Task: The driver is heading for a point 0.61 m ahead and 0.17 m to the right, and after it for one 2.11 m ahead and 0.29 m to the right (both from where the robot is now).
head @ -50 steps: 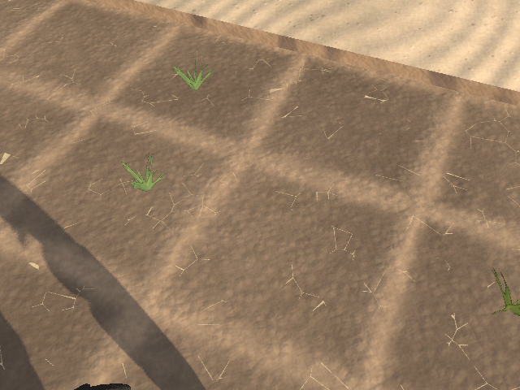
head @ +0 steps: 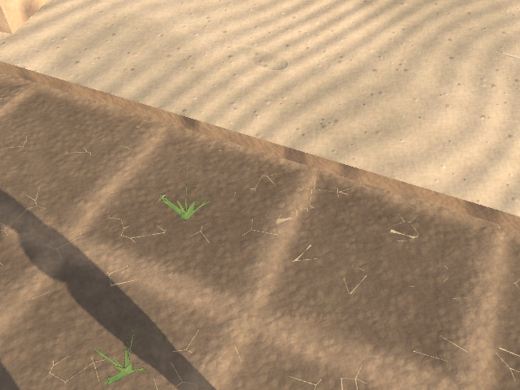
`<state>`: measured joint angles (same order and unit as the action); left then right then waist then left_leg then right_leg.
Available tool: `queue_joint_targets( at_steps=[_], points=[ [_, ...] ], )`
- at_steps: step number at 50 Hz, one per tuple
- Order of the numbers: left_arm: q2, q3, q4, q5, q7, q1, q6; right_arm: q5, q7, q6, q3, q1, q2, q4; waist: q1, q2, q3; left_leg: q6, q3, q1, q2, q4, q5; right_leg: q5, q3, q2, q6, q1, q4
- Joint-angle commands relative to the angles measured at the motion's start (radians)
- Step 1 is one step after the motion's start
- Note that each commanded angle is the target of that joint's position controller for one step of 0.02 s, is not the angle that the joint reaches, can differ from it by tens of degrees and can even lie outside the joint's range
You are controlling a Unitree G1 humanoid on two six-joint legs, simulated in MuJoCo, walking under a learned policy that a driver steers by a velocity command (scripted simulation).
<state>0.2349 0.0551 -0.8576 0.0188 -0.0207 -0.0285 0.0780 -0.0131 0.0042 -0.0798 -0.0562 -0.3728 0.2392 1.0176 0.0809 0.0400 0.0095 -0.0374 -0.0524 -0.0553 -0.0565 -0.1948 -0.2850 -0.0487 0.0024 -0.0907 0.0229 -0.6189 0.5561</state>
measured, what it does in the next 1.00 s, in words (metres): walks ahead: right foot, then left foot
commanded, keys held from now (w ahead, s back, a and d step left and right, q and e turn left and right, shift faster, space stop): w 0.52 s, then w+e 0.48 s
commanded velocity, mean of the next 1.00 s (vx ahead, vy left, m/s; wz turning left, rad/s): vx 0.50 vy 0.00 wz -0.17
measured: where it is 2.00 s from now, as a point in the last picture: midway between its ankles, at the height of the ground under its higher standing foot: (305, 226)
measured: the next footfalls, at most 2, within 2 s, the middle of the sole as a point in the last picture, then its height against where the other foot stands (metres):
right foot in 0.08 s outside the picture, level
left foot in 0.64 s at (209, 367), level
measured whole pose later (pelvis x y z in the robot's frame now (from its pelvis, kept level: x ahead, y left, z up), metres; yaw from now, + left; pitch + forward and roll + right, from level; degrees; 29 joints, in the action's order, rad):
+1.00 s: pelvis +0.55 +0.01 +0.01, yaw -12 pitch +0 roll +2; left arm 0.27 0.09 -0.88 0.02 0.00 -0.15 0.03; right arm 0.02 0.01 -0.10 -0.08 -0.30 0.24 0.99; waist 0.05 0.04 0.01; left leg -0.03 -0.22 0.02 -0.02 -0.23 -0.22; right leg 0.03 0.06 -0.13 0.03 -0.70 0.88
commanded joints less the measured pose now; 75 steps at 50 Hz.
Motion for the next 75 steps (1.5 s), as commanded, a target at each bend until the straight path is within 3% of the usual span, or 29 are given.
queue_joint_targets(
  at_steps=[1, 4, 5, 6, 7, 8, 9, 11, 16, 27, 30, 32, 33, 34, 35, 36, 38, 43, 54, 57, 59, 60, 61, 62, 63, 64, 66, 70, 75],
  points=[
    [0.085, 0.013, 0.094, 0.005, -0.018, 0.109, 0.025, -0.005, 0.01, 0.009, -0.039, -0.041, 0.174, -0.011, -0.025, -0.112, 0.07, -0.139, 0.128, -0.045, 0.326, -0.027, 0.447, 0.083, -0.006, 0.017, 0.033, -0.032, -0.048],
    [0.181, 0.063, 0.004, -0.002, -0.01, -0.206, 0.027, -0.003, 0.011, 0.022, -0.034, 0.017, 0.163, -0.032, -0.187, -0.114, -0.127, -0.081, 0.056, 0.047, 0.243, -0.383, 0.773, 0.088, -0.054, 0.08, 0.103, 0.444, -0.068],
    [0.259, 0.082, -0.032, -0.015, 0.001, -0.389, 0.023, 0.019, 0.012, 0.02, -0.017, -0.001, 0.127, -0.057, -0.232, 0.023, -0.282, -0.045, 0.008, 0.276, 0.172, -0.716, 0.441, 0.077, 0.188, -0.125, 0.17, 0.761, -0.045],
    [0.295, 0.085, -0.052, -0.015, -0.009, -0.416, 0.021, 0.009, -0.001, -0.004, 0.02, -0.124, -0.008, -0.051, -0.156, 0.28, -0.393, 0.005, 0.069, 0.649, -0.011, -1.015, -0.264, 0.283, 0.667, -0.315, 0.323, 1.039, -0.191],
    [0.195, 0.057, -0.042, -0.007, -0.01, -0.387, 0.023, -0.015, -0.007, -0.026, -0.006, -0.047, 0.11, -0.046, -0.189, 0.155, -0.331, -0.015, 0.183, 0.756, 0.044, -1.123, -0.293, 0.387, 0.677, -0.281, 0.279, 0.994, -0.248],
    [0.159, 0.044, -0.024, -0.007, -0.006, -0.298, 0.026, -0.034, -0.01, -0.041, -0.018, 0.048, 0.153, -0.077, -0.175, 0.109, -0.192, -0.031, 0.159, 0.808, 0.093, -1.125, -0.199, 0.336, 0.525, -0.251, 0.236, 0.859, -0.266],
    [0.142, 0.036, -0.007, -0.014, -0.007, -0.219, 0.028, -0.031, -0.002, -0.043, -0.018, 0.093, 0.146, -0.083, -0.142, 0.02, -0.119, -0.029, 0.133, 0.767, 0.145, -1.08, -0.103, 0.225, 0.414, -0.215, 0.216, 0.711, -0.293],
    [0.098, 0.023, -0.007, -0.031, -0.011, -0.164, 0.033, -0.011, 0.004, -0.025, -0.028, 0.091, 0.12, -0.079, -0.084, 0.023, -0.059, -0.021, 0.132, 0.664, 0.198, -0.988, -0.012, 0.106, 0.279, -0.157, 0.199, 0.529, -0.351],
    [0.142, 0.033, -0.046, -0.024, 0.007, -0.229, 0.037, 0.003, 0.011, 0.01, -0.03, 0.164, 0.085, -0.107, -0.074, 0.01, 0.006, 0.019, 0.113, 0.725, 0.22, -0.792, 0.126, 0.039, 0.172, -0.139, 0.219, 0.468, -0.44],
    [0.16, 0.037, -0.131, -0.003, 0.031, -0.4, 0.003, -0.007, -0.032, -0.013, -0.008, 0.486, 0.064, -0.216, -0.162, 0.014, 0.09, 0.011, 0.065, 0.742, 0.148, -0.345, 0.329, 0.003, 0.073, -0.151, 0.171, 0.65, -0.394],
    [0.182, 0.047, -0.131, 0.003, 0.037, -0.375, -0.011, -0.009, -0.041, -0.029, -0.022, 0.43, 0.106, -0.218, -0.105, 0.042, 0.056, -0.016, 0.059, 0.618, 0.113, -0.294, 0.227, -0.141, 0.111, -0.176, 0.149, 0.687, -0.299],
    [0.164, 0.038, -0.112, -0.001, 0.036, -0.33, -0.017, -0.002, -0.03, -0.036, -0.063, 0.169, 0.185, -0.143, 0.025, 0.033, -0.108, -0.06, 0.034, 0.223, 0.083, -0.286, 0.243, -0.324, 0.065, -0.093, 0.104, 0.582, -0.019],
    [0.118, 0.019, -0.082, -0.021, 0.035, -0.337, -0.016, 0.016, -0.018, -0.036, -0.083, -0.018, 0.265, -0.113, 0.078, -0.084, -0.277, -0.12, 0.247, -0.099, 0.283, -0.317, 0.238, -0.026, 0.014, -0.011, 0.063, 0.365, 0.303],
    [-0.013, -0.013, -0.086, -0.004, 0.03, -0.475, 0.002, 0.016, -0.024, -0.028, -0.088, -0.054, 0.302, -0.09, 0.004, -0.359, -0.405, -0.252, 0.684, -0.38, 0.493, -0.189, 0.047, 0.617, 0.025, 0.146, 0.01, 0.006, 0.613],
    [0.109, 0.015, -0.095, 0.018, 0.03, -0.409, 0.015, 0.01, -0.023, -0.029, -0.06, -0.031, 0.197, -0.104, 0.038, -0.246, -0.346, -0.212, 0.699, -0.311, 0.458, -0.127, -0.067, 0.638, 0.143, 0.093, 0.02, -0.077, 0.728],
    [0.151, 0.03, -0.066, 0.035, 0.03, -0.325, 0.021, 0.009, -0.019, -0.032, -0.046, 0.051, 0.153, -0.117, 0.025, -0.204, -0.206, -0.166, 0.546, -0.18, 0.434, -0.105, -0.053, 0.547, 0.123, 0.049, 0.032, -0.133, 0.745],
    [0.131, 0.039, -0.059, 0.02, 0.041, -0.272, 0.011, 0.018, -0.02, -0.037, -0.031, 0.178, 0.103, -0.13, -0.035, -0.12, -0.074, -0.135, 0.349, 0.078, 0.374, -0.032, 0.075, 0.396, 0.101, -0.029, 0.031, -0.055, 0.672],
    [0.067, 0.046, -0.033, 0.016, 0.038, -0.266, -0.045, 0.029, -0.007, -0.047, -0.036, 0.198, 0.11, -0.105, -0.095, -0.119, 0.008, -0.138, 0.109, 0.223, 0.333, 0.07, 0.221, 0.258, 0.104, -0.073, 0.021, -0.026, 0.571],
    [0.047, 0.022, 0.108, 0.003, -0.024, 0.045, -0.038, 0.009, 0.023, -0.004, -0.058, 0.066, 0.182, -0.078, -0.009, -0.07, 0.103, -0.108, -0.142, 0.0, 0.352, 0.039, 0.398, 0.063, -0.033, -0.027, 0.031, -0.113, 0.128],
    [0.084, 0.036, 0.138, 0.006, -0.039, 0.025, -0.041, -0.005, 0.025, 0.015, -0.069, 0.088, 0.219, -0.091, -0.056, -0.113, 0.057, -0.081, -0.182, -0.062, 0.367, -0.099, 0.766, 0.199, -0.103, 0.039, 0.077, -0.001, 0.099],
    [0.15, 0.071, 0.109, 0.012, -0.037, -0.152, -0.044, -0.014, 0.028, 0.031, -0.075, 0.123, 0.243, -0.105, -0.168, -0.133, -0.051, -0.051, -0.209, -0.037, 0.345, -0.37, 1.017, 0.246, -0.151, 0.125, 0.128, 0.246, 0.065],
    [0.217, 0.109, 0.063, 0.013, -0.022, -0.322, -0.046, -0.012, 0.029, 0.031, -0.069, 0.129, 0.234, -0.114, -0.25, -0.096, -0.139, -0.009, -0.222, 0.1, 0.303, -0.613, 0.894, 0.187, -0.112, 0.152, 0.169, 0.519, -0.005],
    [0.326, 0.136, 0.041, 0.012, 0.0, -0.397, -0.053, 0.026, 0.026, 0.019, -0.04, 0.102, 0.131, -0.151, -0.217, 0.121, -0.198, 0.046, -0.217, 0.456, 0.203, -0.965, 0.237, 0.211, 0.266, -0.066, 0.259, 0.803, -0.038],
    [0.356, 0.127, 0.078, 0.002, -0.007, -0.366, -0.034, 0.016, 0.012, -0.025, -0.012, 0.075, 0.068, -0.198, -0.144, 0.203, -0.345, 0.073, 0.021, 0.742, 0.011, -1.205, -0.328, 0.373, 0.83, -0.25, 0.435, 1.003, -0.225],
    [0.257, 0.096, 0.076, -0.007, -0.014, -0.372, -0.02, -0.029, -0.003, -0.06, -0.029, 0.196, 0.147, -0.216, -0.201, 0.066, -0.298, 0.045, 0.136, 0.856, 0.067, -1.236, -0.266, 0.349, 0.757, -0.243, 0.371, 0.99, -0.289],
    [0.205, 0.081, 0.07, -0.007, -0.013, -0.333, -0.008, -0.044, -0.009, -0.076, -0.028, 0.218, 0.15, -0.215, -0.178, 0.042, -0.187, 0.015, 0.12, 0.875, 0.118, -1.17, -0.168, 0.27, 0.584, -0.211, 0.326, 0.87, -0.28],
    [0.127, 0.055, 0.1, -0.01, -0.009, -0.187, 0.0, -0.005, 0.005, -0.067, -0.041, 0.198, 0.161, -0.175, -0.097, -0.026, -0.084, 0.016, 0.116, 0.735, 0.202, -1.006, -0.048, 0.062, 0.361, -0.132, 0.261, 0.598, -0.289],
    [0.157, 0.053, 0.089, -0.016, 0.009, -0.196, 0.014, 0.017, 0.005, -0.018, -0.039, 0.198, 0.127, -0.174, -0.06, -0.017, -0.044, 0.059, 0.092, 0.654, 0.212, -0.862, 0.052, -0.197, 0.225, -0.096, 0.256, 0.453, -0.353],
    [0.164, 0.047, 0.057, -0.018, 0.037, -0.234, -0.003, 0.022, -0.001, -0.019, -0.02, 0.326, 0.085, -0.205, -0.103, 0.025, -0.029, 0.073, 0.036, 0.578, 0.135, -0.49, 0.35, -0.415, 0.047, -0.004, 0.162, 0.428, -0.311]
  ],
)
Keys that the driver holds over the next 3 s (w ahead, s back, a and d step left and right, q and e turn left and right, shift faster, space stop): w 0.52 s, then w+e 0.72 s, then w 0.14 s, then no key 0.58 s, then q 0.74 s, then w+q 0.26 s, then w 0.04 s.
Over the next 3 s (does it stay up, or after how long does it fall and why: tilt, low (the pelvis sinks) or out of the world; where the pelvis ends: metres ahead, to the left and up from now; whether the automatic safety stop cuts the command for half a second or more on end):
stays up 1.04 -0.21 0.00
